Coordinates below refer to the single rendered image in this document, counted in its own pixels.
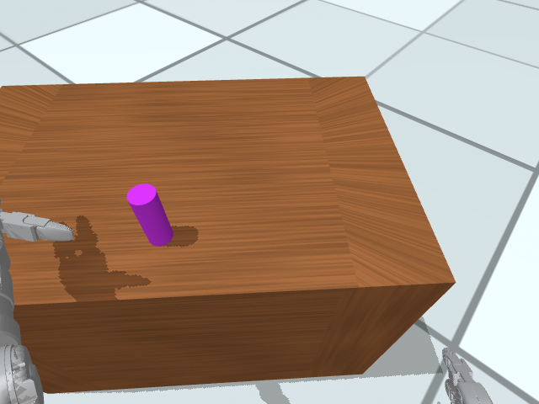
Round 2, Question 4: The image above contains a left robot arm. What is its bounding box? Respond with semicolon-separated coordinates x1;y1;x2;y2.
0;229;44;404

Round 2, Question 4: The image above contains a left robot hand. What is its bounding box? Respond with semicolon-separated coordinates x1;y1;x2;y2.
0;200;74;242

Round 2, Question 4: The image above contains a right robot hand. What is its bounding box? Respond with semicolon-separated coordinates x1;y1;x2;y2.
442;348;493;404

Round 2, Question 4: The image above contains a can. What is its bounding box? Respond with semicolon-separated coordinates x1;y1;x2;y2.
126;183;173;247

